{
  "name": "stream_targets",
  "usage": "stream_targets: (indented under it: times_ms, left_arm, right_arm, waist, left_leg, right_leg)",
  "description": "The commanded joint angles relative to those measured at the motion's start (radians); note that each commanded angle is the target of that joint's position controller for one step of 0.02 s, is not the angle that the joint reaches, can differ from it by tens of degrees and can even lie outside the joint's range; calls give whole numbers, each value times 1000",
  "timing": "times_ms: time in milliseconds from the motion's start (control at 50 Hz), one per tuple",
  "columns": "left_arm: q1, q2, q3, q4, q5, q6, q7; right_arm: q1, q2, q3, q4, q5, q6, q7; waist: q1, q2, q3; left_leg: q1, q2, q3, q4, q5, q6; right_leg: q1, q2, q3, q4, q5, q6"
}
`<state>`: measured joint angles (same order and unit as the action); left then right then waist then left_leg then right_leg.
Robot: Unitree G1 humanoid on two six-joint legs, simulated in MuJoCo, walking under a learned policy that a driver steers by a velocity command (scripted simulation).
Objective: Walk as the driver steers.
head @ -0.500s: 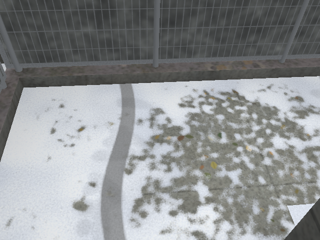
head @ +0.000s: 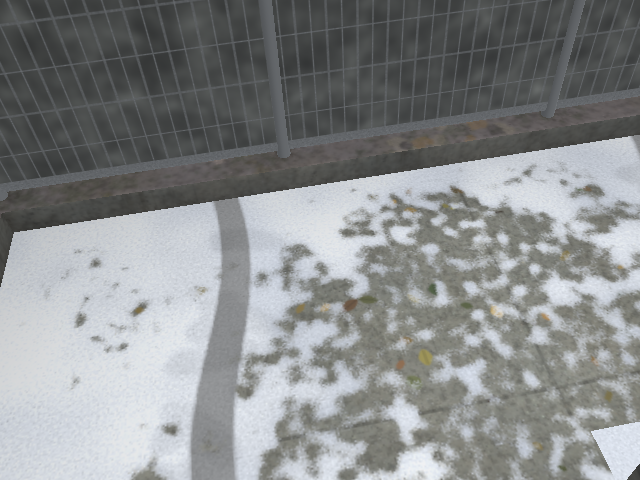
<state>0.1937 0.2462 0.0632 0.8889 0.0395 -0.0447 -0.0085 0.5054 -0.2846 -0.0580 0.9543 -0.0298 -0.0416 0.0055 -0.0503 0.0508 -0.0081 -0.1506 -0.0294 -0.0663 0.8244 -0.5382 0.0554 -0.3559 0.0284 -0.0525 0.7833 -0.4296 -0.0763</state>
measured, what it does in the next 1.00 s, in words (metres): goes down: left foot 0.16 m lower, then right foot 0.16 m lower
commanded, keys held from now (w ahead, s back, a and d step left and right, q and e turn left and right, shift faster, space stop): w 1.00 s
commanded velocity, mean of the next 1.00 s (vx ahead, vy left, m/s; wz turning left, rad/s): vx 0.48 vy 0.00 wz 0.00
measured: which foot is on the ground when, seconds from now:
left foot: up 0.00-0.30, down 0.32-0.74, up 0.76-1.00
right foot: down 0.00-0.28, up 0.30-0.72, down 0.74-1.00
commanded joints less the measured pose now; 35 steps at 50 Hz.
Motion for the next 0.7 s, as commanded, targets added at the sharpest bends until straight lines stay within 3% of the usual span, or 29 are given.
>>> stream_targets:
  times_ms: [20,40,60,80,100,120,140,160,180,200,240,260,280,300,320,340,360,380,400,420,440,480,500,520,560,620,640,660,700]
  left_arm:
    - [546,247,60,154,-9,-26,28]
    - [430,196,48,134,4,-32,32]
    - [277,160,35,80,4,-39,31]
    - [202,123,15,60,14,-44,33]
    - [132,75,3,52,10,-55,40]
    - [82,19,-14,57,-2,-77,48]
    - [113,15,-10,92,-30,-89,63]
    - [151,-7,-15,125,-52,-101,67]
    - [162,-1,-15,138,-66,-99,67]
    - [183,11,-7,147,-65,-91,66]
    - [211,8,-6,157,-52,-64,64]
    - [228,1,-13,168,-44,-51,64]
    - [226,14,-13,168,-26,-31,65]
    - [136,71,1,157,-24,-19,50]
    - [125,78,14,119,-35,-24,39]
    - [250,32,6,65,-61,-57,46]
    - [341,56,13,131,-54,-67,43]
    - [357,54,12,183,-13,-51,34]
    - [338,67,14,165,40,-36,34]
    - [136,86,27,110,43,-21,20]
    - [17,72,24,80,39,-7,12]
    - [51,0,3,121,35,21,1]
    - [19,31,13,114,20,7,-5]
    - [-41,28,11,96,13,-8,-11]
    - [-77,1,-4,97,6,-42,-30]
    - [-170,2,-16,63,-14,-43,-29]
    - [-194,23,-11,47,-36,-37,-19]
    - [-169,35,-7,48,-41,-36,-11]
    - [121,89,26,124,-50,-41,11]
  right_arm:
    - [-255,-31,3,-150,-9,-49,-3]
    - [-286,-84,-12,-133,-19,-42,-9]
    - [-308,-119,-23,-105,-11,-30,-7]
    - [-287,-107,-23,-89,-10,-25,3]
    - [-264,-88,-23,-69,-28,-15,13]
    - [-273,-67,-19,-59,-28,-15,26]
    - [-230,-9,1,-30,-23,-12,42]
    - [-251,56,26,-28,-35,-6,57]
    - [-268,85,39,-32,-35,0,65]
    - [-294,102,55,-41,-27,4,64]
    - [-339,59,60,-55,-7,11,43]
    - [-307,34,59,-44,-7,5,30]
    - [-177,-8,40,0,-5,-1,18]
    - [64,-50,15,72,4,1,8]
    - [136,-96,8,78,8,-7,12]
    - [148,-135,17,59,-10,-38,20]
    - [120,-107,9,74,-18,-36,16]
    - [73,-37,22,78,-8,-37,18]
    - [-16,-63,4,55,-13,-43,-1]
    - [-164,-35,12,6,-2,-58,-25]
    - [-206,-33,18,7,0,-64,-25]
    - [-110,-99,-6,50,-19,-70,-22]
    - [-76,-20,5,88,-3,-89,-23]
    - [-43,6,14,98,10,-101,-20]
    - [-117,17,25,80,31,-106,-12]
    - [-65,-7,17,109,11,-82,-9]
    - [-54,10,21,135,-1,-69,-8]
    - [-33,4,23,153,-20,-53,-18]
    - [-71,-35,13,150,-54,-34,-43]
  waist:
    - [254,-377,75]
    - [199,-198,217]
    - [135,-43,234]
    - [89,5,216]
    - [30,-23,197]
    - [-5,-4,162]
    - [-21,-47,103]
    - [-23,-55,90]
    - [-12,-78,75]
    - [8,-119,79]
    - [38,-137,128]
    - [28,-92,131]
    - [-30,-43,106]
    - [-184,61,7]
    - [-185,81,-36]
    - [-50,76,-105]
    - [-5,-9,-72]
    - [41,-76,-5]
    - [48,11,-54]
    - [76,-98,109]
    - [95,-147,192]
    - [100,-92,108]
    - [79,-96,148]
    - [45,-57,152]
    - [41,-50,143]
    - [-18,3,177]
    - [-48,31,201]
    - [-36,34,199]
    - [83,0,100]
  left_leg:
    - [-775,-90,-37,585,-65,27]
    - [-850,-49,-81,511,-18,34]
    - [-784,-4,-43,431,78,27]
    - [-704,14,-25,342,208,13]
    - [-568,36,14,286,352,4]
    - [-424,20,27,103,611,1]
    - [-235,-21,100,40,763,4]
    - [-53,-53,166,-49,985,1]
    - [47,-70,195,-87,1034,-3]
    - [107,-79,214,-134,1045,-7]
    - [122,-72,204,-231,985,-25]
    - [142,-52,197,-335,988,-22]
    - [169,9,142,-530,996,14]
    - [376,59,126,-584,1068,100]
    - [535,195,-36,-500,1036,134]
    - [636,361,-181,-253,1313,150]
    - [633,399,-214,-254,1158,191]
    - [501,356,-189,-278,981,211]
    - [451,448,-378,-291,546,343]
    - [146,461,-402,-453,550,345]
    - [-83,397,-341,-493,623,336]
    - [-200,296,-216,-415,822,270]
    - [-141,176,-132,-346,578,217]
    - [-119,135,-131,-339,478,205]
    - [-337,88,-60,-354,269,165]
    - [-227,111,-62,-242,320,153]
    - [-152,104,-78,-185,407,153]
    - [-75,107,-80,-93,443,155]
    - [28,84,-62,200,610,142]
  right_leg:
    - [487,-330,680,-508,-47,-113]
    - [355,-349,686,-498,-119,-134]
    - [271,-281,548,-459,-42,-121]
    - [181,-263,495,-421,-7,-137]
    - [61,-223,412,-366,55,-143]
    - [-55,-114,272,-262,-37,-91]
    - [-146,-61,181,-228,-40,-45]
    - [-305,-17,100,-211,-72,-16]
    - [-333,-18,90,-201,-43,-12]
    - [-345,-18,81,-165,14,-11]
    - [-307,-13,101,-25,58,-13]
    - [-267,-18,89,93,90,-23]
    - [-179,-15,68,323,200,-38]
    - [-253,52,-35,808,93,-22]
    - [-489,104,-33,1155,-268,-26]
    - [-627,42,240,1052,-232,-59]
    - [-737,20,270,961,-112,-73]
    - [-770,-4,241,919,-40,-78]
    - [-818,-47,252,905,-84,-40]
    - [-767,-112,262,584,108,38]
    - [-595,-132,215,392,189,81]
    - [-332,-118,124,380,380,65]
    - [-422,-139,159,190,601,37]
    - [-420,-136,123,91,700,17]
    - [-79,-125,64,-126,994,7]
    - [-57,-88,15,-197,858,22]
    - [-69,-80,-3,-228,721,34]
    - [-70,-89,2,-284,687,34]
    - [126,-94,11,-438,741,20]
